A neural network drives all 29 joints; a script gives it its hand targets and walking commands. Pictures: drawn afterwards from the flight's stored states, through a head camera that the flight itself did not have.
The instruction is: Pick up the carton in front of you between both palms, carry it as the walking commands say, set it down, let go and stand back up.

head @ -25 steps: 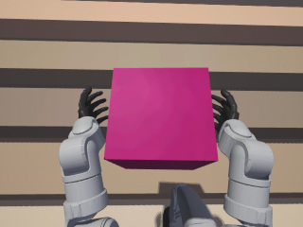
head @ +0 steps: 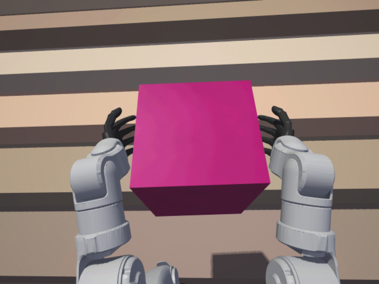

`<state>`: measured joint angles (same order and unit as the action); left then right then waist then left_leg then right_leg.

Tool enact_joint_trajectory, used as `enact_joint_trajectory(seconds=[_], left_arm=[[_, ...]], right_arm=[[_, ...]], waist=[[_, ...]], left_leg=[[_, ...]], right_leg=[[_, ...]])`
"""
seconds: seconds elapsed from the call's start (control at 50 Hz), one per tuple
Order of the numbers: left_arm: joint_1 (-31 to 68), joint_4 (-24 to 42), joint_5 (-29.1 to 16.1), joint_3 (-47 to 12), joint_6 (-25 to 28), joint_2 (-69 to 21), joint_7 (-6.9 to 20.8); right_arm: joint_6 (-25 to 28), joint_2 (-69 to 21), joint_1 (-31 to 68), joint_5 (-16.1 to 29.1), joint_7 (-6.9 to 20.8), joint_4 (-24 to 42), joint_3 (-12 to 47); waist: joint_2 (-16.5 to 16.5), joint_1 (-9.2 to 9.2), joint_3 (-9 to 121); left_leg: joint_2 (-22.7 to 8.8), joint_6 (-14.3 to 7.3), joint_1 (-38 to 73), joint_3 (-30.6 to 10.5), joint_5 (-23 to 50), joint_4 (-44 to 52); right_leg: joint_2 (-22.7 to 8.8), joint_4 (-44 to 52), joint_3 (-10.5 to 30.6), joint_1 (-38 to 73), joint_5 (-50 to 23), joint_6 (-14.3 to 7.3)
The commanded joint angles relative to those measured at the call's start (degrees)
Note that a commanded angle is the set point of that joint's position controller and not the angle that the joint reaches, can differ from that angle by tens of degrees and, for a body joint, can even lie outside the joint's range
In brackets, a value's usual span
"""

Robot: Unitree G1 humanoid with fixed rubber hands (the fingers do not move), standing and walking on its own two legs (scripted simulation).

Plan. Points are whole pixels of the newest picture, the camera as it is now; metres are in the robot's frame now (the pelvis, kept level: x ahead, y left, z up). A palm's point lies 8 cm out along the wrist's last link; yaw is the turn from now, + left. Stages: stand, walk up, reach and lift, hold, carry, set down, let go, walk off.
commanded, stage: carry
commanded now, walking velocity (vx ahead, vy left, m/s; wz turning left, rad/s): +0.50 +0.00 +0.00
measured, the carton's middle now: (196, 157) +0.38 -0.02 +0.09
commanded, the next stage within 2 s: none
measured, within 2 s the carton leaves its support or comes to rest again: neither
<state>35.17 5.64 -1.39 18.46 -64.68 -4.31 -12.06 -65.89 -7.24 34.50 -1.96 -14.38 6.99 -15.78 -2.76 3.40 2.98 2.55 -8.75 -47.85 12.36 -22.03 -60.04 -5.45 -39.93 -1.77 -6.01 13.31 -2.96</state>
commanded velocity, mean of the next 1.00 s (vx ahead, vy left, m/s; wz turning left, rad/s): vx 0.50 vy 0.00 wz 0.00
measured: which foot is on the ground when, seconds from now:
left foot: down 0.00-0.50, up 0.52-0.96, down 0.98-1.00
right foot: up 0.00-0.44, down 0.46-1.00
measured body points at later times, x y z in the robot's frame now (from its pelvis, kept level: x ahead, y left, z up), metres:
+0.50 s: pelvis +0.30 -0.08 +0.12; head +0.31 -0.06 +0.57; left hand +0.66 +0.10 +0.26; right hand +0.67 -0.21 +0.27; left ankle +0.16 +0.07 -0.60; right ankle +0.43 -0.16 -0.52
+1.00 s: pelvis +0.59 -0.09 +0.25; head +0.58 -0.13 +0.69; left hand +0.96 +0.04 +0.42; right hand +0.94 -0.27 +0.40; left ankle +0.78 +0.00 -0.34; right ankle +0.44 -0.16 -0.50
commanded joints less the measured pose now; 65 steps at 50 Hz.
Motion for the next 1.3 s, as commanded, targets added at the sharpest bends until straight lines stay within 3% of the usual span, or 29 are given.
enact_joint_trajectory(seconds=[0.0,0.02,0.08,0.16,0.22,0.3,0.34,0.4,0.42,0.44,0.46,0.48,0.5,0.54,0.58,0.64,0.74,0.84,0.9,0.96,0.98,1.0,1.02,1.04,1.06,1.08,1.12,1.22,1.28], left_arm=[[28.73,3.99,-0.44,-21.99,-1.50,-33.89,-0.45],[31.24,4.80,-1.39,-22.65,-1.64,-35.02,0.00],[36.41,5.52,-1.00,-22.70,-0.78,-34.39,0.09],[32.07,2.11,-0.47,-25.99,-1.97,-34.82,0.31],[31.53,-0.71,-1.29,-25.48,-4.17,-34.94,0.32],[36.35,-3.70,-3.19,-27.51,-5.46,-39.23,0.45],[38.23,-5.15,-3.34,-28.65,-4.95,-41.21,0.06],[40.96,-6.32,-5.96,-30.72,-3.62,-45.44,0.20],[41.39,-6.10,-6.76,-31.04,-3.02,-46.46,0.28],[39.93,-6.35,-7.22,-31.58,-2.48,-46.08,0.50],[40.82,-4.92,-8.56,-32.89,-1.90,-47.53,0.93],[41.68,-4.41,-10.22,-35.08,-1.03,-47.78,1.46],[42.88,-0.02,-12.72,-37.99,0.34,-51.33,2.03],[46.71,4.63,-16.18,-38.94,1.54,-54.91,3.37],[51.06,11.66,-18.19,-41.68,3.03,-56.61,4.17],[41.16,8.41,-13.11,-39.93,3.20,-48.08,3.13],[29.34,4.72,-8.51,-34.59,0.87,-39.70,2.12],[33.10,3.85,-7.62,-30.68,-1.81,-34.50,1.43],[30.38,-1.13,-6.45,-26.25,-3.14,-32.21,0.99],[33.18,-1.30,-4.42,-24.38,-3.02,-33.78,0.74],[34.35,-1.13,-3.32,-23.67,-2.60,-34.87,0.62],[33.45,-2.12,-2.77,-23.37,-2.30,-36.29,0.57],[32.42,-3.77,-1.00,-23.30,-1.77,-38.00,0.68],[30.01,-6.03,0.11,-21.49,-1.42,-37.66,0.89],[32.66,-1.94,-1.83,-22.83,-0.62,-39.61,1.37],[35.78,0.57,-2.15,-23.26,0.12,-39.93,1.65],[37.36,2.26,-1.74,-23.99,1.40,-41.08,1.75],[33.96,3.67,-2.34,-30.05,2.38,-40.30,1.28],[33.26,2.97,-4.50,-31.19,0.60,-39.40,1.30]], right_arm=[[1.02,-40.92,39.94,16.78,1.98,6.94,36.41],[0.81,-41.94,42.00,17.42,2.27,8.40,36.69],[0.77,-47.34,48.28,21.46,4.15,8.89,40.00],[-0.38,-43.36,42.83,19.68,4.13,6.81,37.95],[-2.26,-39.39,35.86,15.46,3.07,0.15,32.04],[-3.12,-38.87,36.77,10.92,2.96,-2.57,26.88],[-3.06,-39.55,37.14,10.15,3.50,-3.90,25.64],[-2.42,-39.22,37.68,7.64,3.53,-4.27,23.71],[-1.91,-39.38,37.96,6.83,3.37,-3.78,23.07],[-1.96,-39.02,35.31,4.80,2.95,-6.68,22.54],[-1.11,-38.45,33.08,2.18,2.32,-6.95,21.53],[-0.93,-38.12,28.21,-0.84,1.86,-8.97,19.48],[0.23,-40.05,30.04,0.58,2.06,-5.49,19.11],[1.71,-43.12,38.38,4.35,3.04,0.41,22.74],[3.29,-45.22,41.64,6.76,3.44,4.02,25.95],[4.17,-41.12,33.42,5.96,2.60,2.72,30.10],[2.14,-37.57,31.29,8.73,1.94,4.42,32.59],[-1.40,-33.33,34.26,7.21,0.08,1.01,28.54],[-2.56,-34.33,34.88,8.09,-0.87,-1.25,28.67],[-2.18,-38.43,37.98,9.78,-0.61,-3.28,28.92],[-1.83,-40.88,38.06,10.45,-0.10,-3.68,29.70],[-1.08,-41.41,38.29,11.70,0.54,-2.59,30.65],[-0.17,-43.23,39.37,12.16,1.19,-3.02,31.69],[0.61,-45.96,38.85,12.46,1.44,-3.57,32.73],[1.61,-47.27,38.47,13.52,1.73,-1.93,33.56],[1.95,-49.23,42.40,15.25,2.53,0.06,35.32],[3.00,-53.20,44.64,17.44,4.21,1.37,38.26],[3.68,-47.08,37.79,16.58,4.46,2.54,37.87],[2.76,-40.38,33.37,13.03,2.95,2.25,34.01]], waist=[[11.75,2.03,38.03],[4.98,0.97,31.54],[-0.14,-0.14,24.67],[4.28,0.88,22.21],[7.53,3.48,17.94],[7.87,0.30,10.10],[14.00,-1.30,10.41],[21.21,-8.14,20.99],[19.16,-11.55,24.09],[15.36,-14.48,27.24],[4.20,-13.87,30.35],[-13.80,-9.23,31.80],[-11.81,-9.73,39.91],[-3.13,-7.69,34.46],[-0.50,-6.49,29.84],[3.67,-7.50,25.61],[-3.01,-10.61,21.98],[-1.97,-5.92,8.35],[-9.50,-3.06,12.25],[-12.93,3.22,23.39],[-11.07,7.33,27.23],[-1.72,8.18,33.38],[14.08,4.32,32.52],[16.35,3.83,36.07],[14.23,3.43,41.60],[7.52,2.21,35.84],[3.50,0.12,27.47],[5.02,1.59,21.30],[9.32,5.11,17.06]], left_leg=[[-18.04,-14.89,53.99,-53.41,15.25,34.92],[-17.47,-11.87,49.64,-49.29,13.19,34.93],[-17.66,-7.52,43.62,-39.16,6.02,36.33],[-17.77,-7.52,52.41,-28.96,12.93,37.93],[-21.50,-8.90,61.53,-29.22,13.34,40.10],[-15.14,-3.46,48.47,-18.52,1.92,50.81],[-12.49,-3.35,37.14,-8.69,17.01,58.84],[-12.86,-1.24,43.41,0.57,82.17,39.85],[-11.31,0.24,45.11,1.05,95.15,29.00],[-9.46,3.69,44.90,4.08,89.37,12.39],[-5.42,7.44,32.49,-3.84,46.32,-4.81],[3.25,9.77,12.64,-9.75,1.92,-30.01],[2.13,6.79,10.94,-20.68,6.04,-44.02],[-1.79,4.59,4.43,-20.41,10.81,-46.17],[-3.81,3.17,-2.14,-17.44,9.37,-45.99],[-5.01,3.42,-9.17,-12.76,4.01,-39.92],[-5.42,2.09,-33.47,-8.00,-4.54,-55.76],[-7.75,2.60,-27.93,-1.22,-1.12,-38.13],[-5.20,0.60,0.97,3.75,6.94,-14.51],[3.89,-0.78,21.94,6.75,11.29,-1.64],[4.44,0.62,30.31,5.46,13.91,9.60],[1.86,0.56,43.74,-3.58,21.30,25.44],[-13.43,-7.91,57.56,-28.85,45.89,31.03],[-19.90,-14.66,61.49,-42.69,61.63,28.33],[-19.90,-16.65,59.56,-49.51,42.53,29.55],[-19.46,-13.99,55.44,-47.41,21.62,30.59],[-18.84,-8.64,48.06,-41.48,5.62,34.26],[-18.62,-6.53,50.74,-29.22,8.72,38.63],[-22.41,-8.18,60.97,-31.96,13.29,41.53]], right_leg=[[9.76,-66.12,10.11,-32.10,1.31,-0.04],[8.36,-65.26,9.97,-36.33,0.75,-1.05],[4.13,-64.68,6.80,-42.88,2.70,-3.46],[3.37,-62.93,1.51,-56.25,9.24,-3.87],[1.68,-77.32,1.01,-75.45,17.67,-4.29],[-1.37,-55.16,-5.51,-67.22,12.88,-2.76],[0.28,-40.29,-11.47,-45.41,9.31,-2.49],[7.62,-27.32,-17.42,-24.08,3.81,-4.65],[10.29,-22.21,-18.11,-18.09,2.07,-4.49],[11.81,-6.12,-17.13,-8.21,-4.65,-2.80],[2.91,9.55,4.03,6.53,-11.92,-4.87],[-14.19,11.21,33.54,18.67,-43.00,-12.54],[-14.78,11.15,40.05,16.45,-40.07,-17.76],[-10.83,11.70,31.44,9.70,-9.14,-13.60],[-11.14,13.19,25.77,8.87,1.75,-11.27],[-11.41,16.11,20.61,12.21,-5.09,-11.07],[-13.01,18.50,17.56,27.17,-14.85,-13.41],[-6.12,29.25,5.67,6.33,-2.18,-8.25],[-3.22,37.08,-7.14,-3.68,-37.75,-8.40],[-4.02,12.50,-10.16,3.98,-91.76,-5.99],[-3.88,-1.16,-10.90,5.62,-91.12,-4.52],[1.40,-21.03,-8.22,0.78,-71.21,-0.28],[8.58,-39.96,-2.80,-20.34,-8.12,1.82],[11.92,-62.86,5.75,-32.37,5.12,1.30],[11.07,-71.02,11.66,-35.32,3.81,-0.25],[8.83,-69.80,12.41,-40.46,3.50,-0.93],[4.26,-67.59,9.99,-47.07,3.87,-2.50],[2.61,-61.81,1.90,-57.67,7.41,-2.72],[1.00,-79.07,1.90,-79.38,19.85,-3.75]])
